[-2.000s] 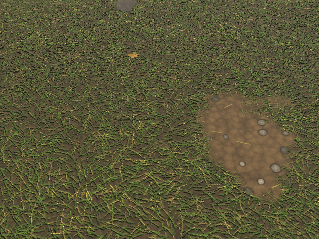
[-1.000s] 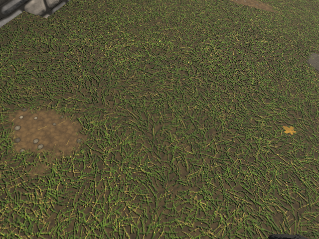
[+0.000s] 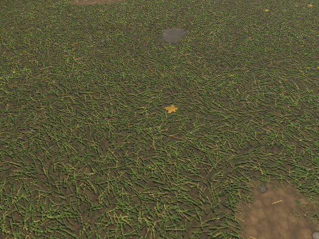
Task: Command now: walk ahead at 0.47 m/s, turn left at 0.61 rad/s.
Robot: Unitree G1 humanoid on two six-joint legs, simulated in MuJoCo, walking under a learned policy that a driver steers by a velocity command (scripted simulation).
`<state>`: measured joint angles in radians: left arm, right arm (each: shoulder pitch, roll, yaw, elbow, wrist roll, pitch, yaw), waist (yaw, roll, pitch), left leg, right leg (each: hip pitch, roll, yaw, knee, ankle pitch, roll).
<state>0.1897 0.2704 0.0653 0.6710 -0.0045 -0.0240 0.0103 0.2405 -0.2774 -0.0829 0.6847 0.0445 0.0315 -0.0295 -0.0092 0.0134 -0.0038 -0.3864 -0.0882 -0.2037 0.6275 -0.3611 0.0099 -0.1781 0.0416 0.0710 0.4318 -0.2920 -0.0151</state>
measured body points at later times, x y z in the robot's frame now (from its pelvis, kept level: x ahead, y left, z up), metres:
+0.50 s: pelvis +0.25 +0.15 -0.04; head +0.29 +0.16 +0.41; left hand +0.15 +0.40 -0.16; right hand +0.53 -0.01 -0.13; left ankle +0.28 +0.21 -0.74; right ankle +0.12 -0.09 -0.61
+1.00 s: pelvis +0.68 +0.36 -0.02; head +0.69 +0.39 +0.43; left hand +0.57 +0.64 -0.16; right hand +0.91 +0.19 -0.11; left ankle +0.51 +0.43 -0.60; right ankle +0.73 +0.36 -0.74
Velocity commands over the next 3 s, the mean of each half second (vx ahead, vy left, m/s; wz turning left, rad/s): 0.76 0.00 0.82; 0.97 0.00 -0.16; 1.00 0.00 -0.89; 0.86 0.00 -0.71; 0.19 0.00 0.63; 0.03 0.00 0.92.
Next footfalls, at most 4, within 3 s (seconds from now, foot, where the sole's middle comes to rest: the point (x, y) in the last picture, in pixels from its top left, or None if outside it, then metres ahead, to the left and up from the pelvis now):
0.40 left None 0.32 0.22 -0.77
0.88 right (83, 177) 0.77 0.38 -0.77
1.28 left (35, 123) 1.10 0.68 -0.77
1.68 right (84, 86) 1.37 0.47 -0.77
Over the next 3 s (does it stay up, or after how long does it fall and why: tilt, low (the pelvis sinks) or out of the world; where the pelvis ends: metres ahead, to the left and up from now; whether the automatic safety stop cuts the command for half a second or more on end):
stays up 1.80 0.48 -0.16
